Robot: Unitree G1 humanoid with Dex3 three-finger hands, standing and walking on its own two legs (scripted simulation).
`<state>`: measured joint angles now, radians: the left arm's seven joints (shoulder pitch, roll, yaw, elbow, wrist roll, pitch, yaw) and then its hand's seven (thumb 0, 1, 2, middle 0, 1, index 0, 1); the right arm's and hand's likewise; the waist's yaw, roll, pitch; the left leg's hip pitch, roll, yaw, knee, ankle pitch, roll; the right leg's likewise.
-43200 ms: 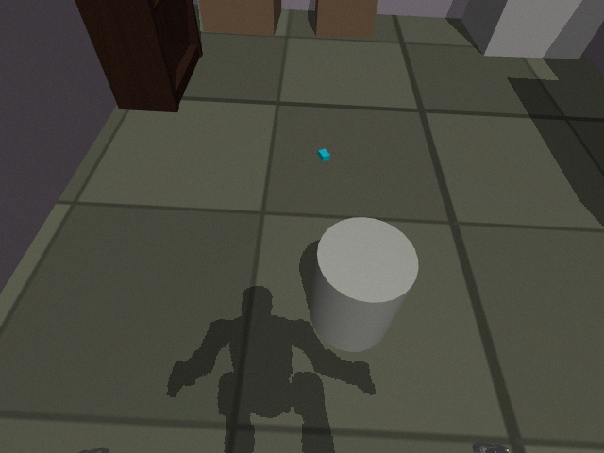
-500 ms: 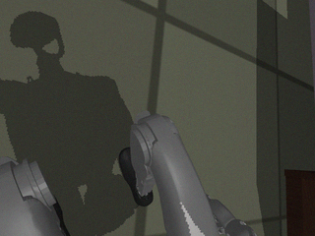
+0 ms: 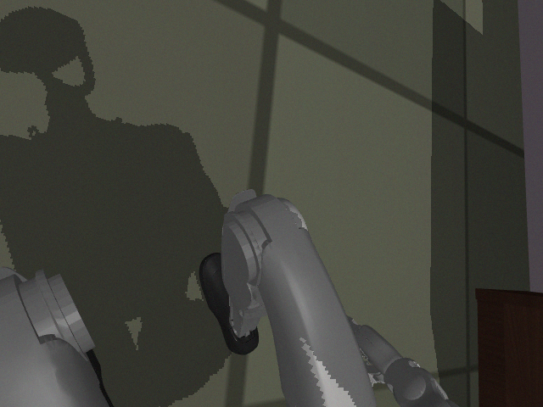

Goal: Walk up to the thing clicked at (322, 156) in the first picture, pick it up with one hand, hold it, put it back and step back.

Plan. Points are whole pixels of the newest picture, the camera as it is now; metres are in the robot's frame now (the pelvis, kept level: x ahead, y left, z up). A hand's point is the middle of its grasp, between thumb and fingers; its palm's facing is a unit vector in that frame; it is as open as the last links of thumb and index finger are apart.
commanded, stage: rest palm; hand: left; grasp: from above
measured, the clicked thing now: out of the picture +0.48 +0.35 -0.29
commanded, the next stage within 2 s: close in 0.68 s
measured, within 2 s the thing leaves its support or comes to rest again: neither
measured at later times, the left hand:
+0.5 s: hand out of the picture +0.46 +0.32 -0.25, palm faces -0.46 -0.11 -0.88, open 14.3 cm
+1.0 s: hand out of the picture +0.46 +0.33 -0.25, palm faces -0.46 -0.11 -0.88, open 13.6 cm
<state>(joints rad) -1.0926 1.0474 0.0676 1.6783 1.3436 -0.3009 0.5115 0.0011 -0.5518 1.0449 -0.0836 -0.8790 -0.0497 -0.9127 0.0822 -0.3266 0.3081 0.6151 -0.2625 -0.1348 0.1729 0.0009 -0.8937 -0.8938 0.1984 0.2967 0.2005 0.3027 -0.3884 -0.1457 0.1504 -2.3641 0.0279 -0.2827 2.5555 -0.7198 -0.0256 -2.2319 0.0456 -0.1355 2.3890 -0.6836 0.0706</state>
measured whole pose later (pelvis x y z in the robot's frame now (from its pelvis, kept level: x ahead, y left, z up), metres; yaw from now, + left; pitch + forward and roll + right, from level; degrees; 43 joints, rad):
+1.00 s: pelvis +0.00 +0.00 +0.00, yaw -1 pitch +27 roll -15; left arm -1.10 1.08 0.03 1.69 1.34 -0.30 0.54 0.00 -0.40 0.94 -0.16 -0.86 -0.15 -0.88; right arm 0.08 -0.34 0.34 0.62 -0.27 -0.16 0.19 0.00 -0.89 -0.89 0.20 0.30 0.20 0.30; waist -0.40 -0.17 0.17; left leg -2.36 0.03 -0.30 2.57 -0.72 -0.02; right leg -2.22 0.05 -0.15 2.38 -0.67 0.08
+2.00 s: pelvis +0.00 +0.00 +0.00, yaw -1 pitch +27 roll -15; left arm -1.11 1.10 0.04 1.68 1.34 -0.30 0.52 0.00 0.33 0.39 -0.71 -0.42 -0.73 -0.40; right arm 0.08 -0.34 0.35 0.61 -0.28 -0.16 0.18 0.00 -0.89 -0.89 0.20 0.30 0.20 0.30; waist -0.39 -0.17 0.18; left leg -2.36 0.03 -0.30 2.56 -0.71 -0.02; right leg -2.22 0.05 -0.15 2.37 -0.67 0.07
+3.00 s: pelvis +0.00 +0.00 +0.01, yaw +1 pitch +31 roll -14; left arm -1.03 0.97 0.05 1.39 1.27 -0.24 0.27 -0.11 0.51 0.03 -0.87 -0.04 -1.21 -0.12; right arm 0.13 -0.32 0.23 0.59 -0.18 -0.06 0.17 0.00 -0.90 -0.89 0.20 0.30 0.20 0.30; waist -0.31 -0.06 0.06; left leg -2.38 0.01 -0.25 2.50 -0.68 0.00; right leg -2.23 0.02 -0.12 2.34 -0.67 0.06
